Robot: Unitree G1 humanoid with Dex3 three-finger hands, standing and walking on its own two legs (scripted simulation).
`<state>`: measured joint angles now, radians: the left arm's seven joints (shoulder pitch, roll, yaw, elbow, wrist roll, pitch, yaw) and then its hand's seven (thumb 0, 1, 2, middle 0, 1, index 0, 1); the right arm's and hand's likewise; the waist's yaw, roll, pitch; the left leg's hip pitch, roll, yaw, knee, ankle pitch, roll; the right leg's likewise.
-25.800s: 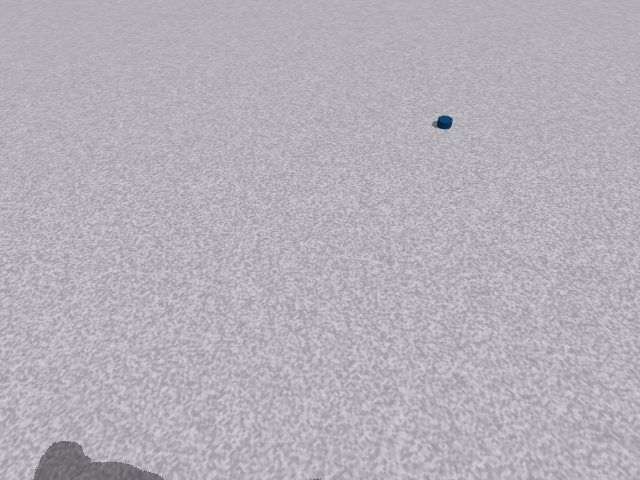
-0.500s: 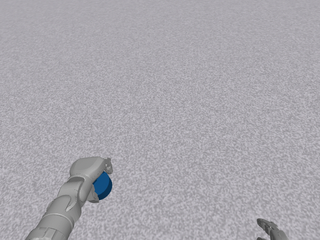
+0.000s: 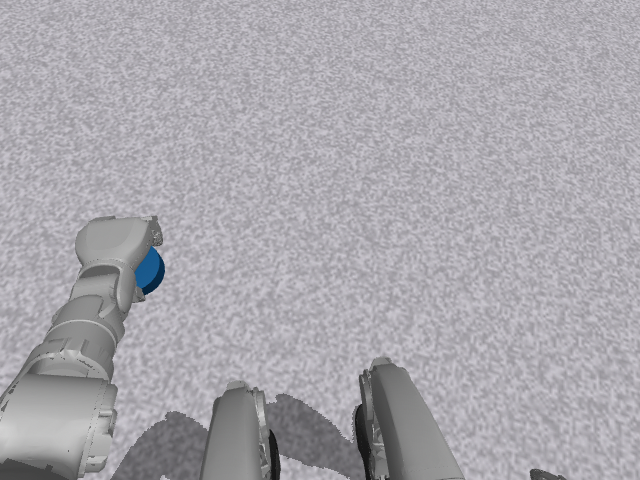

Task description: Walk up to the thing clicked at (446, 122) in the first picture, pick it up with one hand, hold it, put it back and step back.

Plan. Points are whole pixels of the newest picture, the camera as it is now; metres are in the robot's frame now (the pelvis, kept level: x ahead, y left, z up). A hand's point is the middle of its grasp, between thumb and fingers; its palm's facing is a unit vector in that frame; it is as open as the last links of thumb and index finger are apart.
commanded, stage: crouch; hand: left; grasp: from above
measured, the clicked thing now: (134, 268) +0.45 +0.25 -0.15
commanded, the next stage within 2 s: lower in 1.38 s
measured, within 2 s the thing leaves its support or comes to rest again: neither
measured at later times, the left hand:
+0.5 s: hand (162, 286) +0.47 +0.26 -0.31, palm faces -0.45 -0.02 -0.89, open 9.9 cm
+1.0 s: hand (172, 284) +0.50 +0.27 -0.39, palm faces -0.47 -0.03 -0.88, open 9.8 cm
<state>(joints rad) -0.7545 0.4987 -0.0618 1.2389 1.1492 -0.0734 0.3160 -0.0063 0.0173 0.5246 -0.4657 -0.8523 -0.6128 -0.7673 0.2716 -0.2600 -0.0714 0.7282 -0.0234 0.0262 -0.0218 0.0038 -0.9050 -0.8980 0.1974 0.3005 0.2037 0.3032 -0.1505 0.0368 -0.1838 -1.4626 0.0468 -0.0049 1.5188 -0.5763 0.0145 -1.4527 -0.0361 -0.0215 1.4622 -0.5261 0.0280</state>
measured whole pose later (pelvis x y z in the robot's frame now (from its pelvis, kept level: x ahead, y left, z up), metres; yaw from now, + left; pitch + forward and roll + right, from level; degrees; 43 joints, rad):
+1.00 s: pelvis -0.03 +0.00 -0.23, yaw -5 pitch +36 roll -9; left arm -1.13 0.89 0.10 1.47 1.29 -0.22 0.26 -0.01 0.02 0.45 -0.52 -0.81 -0.68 -0.70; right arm 0.20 -0.29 0.09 0.68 -0.13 0.00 0.14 0.00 -0.91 -0.90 0.20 0.30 0.20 0.30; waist -0.31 -0.01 -0.01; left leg -2.27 0.03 -0.12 2.32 -0.70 0.02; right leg -2.21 -0.04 -0.07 2.21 -0.64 0.04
